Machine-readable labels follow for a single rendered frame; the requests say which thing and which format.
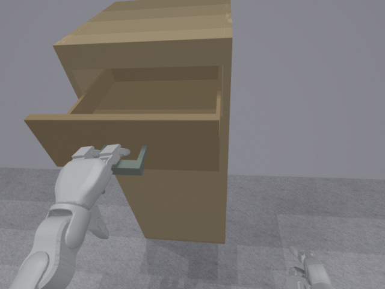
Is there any cabinet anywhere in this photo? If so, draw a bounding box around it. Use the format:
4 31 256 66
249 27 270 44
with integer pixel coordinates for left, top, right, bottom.
53 0 233 244

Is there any drawer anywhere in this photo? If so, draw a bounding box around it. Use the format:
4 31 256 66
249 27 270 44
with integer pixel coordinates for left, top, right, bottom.
24 66 222 172

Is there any right robot hand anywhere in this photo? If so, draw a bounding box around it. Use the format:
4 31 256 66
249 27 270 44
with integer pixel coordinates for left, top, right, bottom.
285 244 332 289

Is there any handle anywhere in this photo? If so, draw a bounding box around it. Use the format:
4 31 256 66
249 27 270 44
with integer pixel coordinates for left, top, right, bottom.
97 145 148 176

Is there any left robot forearm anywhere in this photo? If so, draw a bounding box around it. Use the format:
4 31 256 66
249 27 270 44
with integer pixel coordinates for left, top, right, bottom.
9 202 91 289

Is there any left robot hand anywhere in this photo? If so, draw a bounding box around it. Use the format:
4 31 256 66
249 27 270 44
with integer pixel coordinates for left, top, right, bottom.
55 144 130 239

